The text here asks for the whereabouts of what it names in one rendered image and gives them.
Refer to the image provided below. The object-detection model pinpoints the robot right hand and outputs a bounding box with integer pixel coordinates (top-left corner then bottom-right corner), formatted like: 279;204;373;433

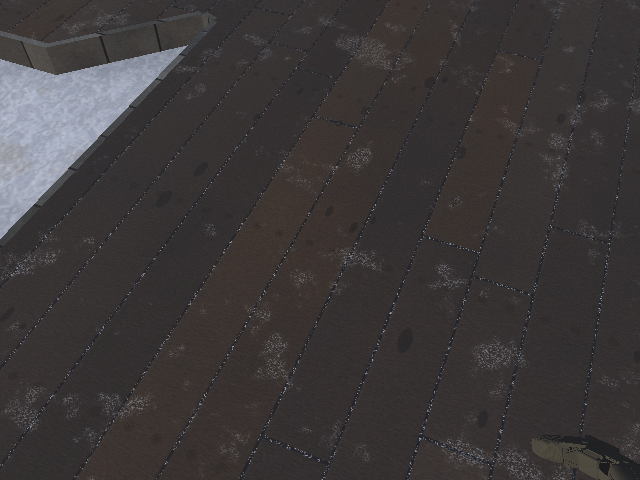
531;435;640;480

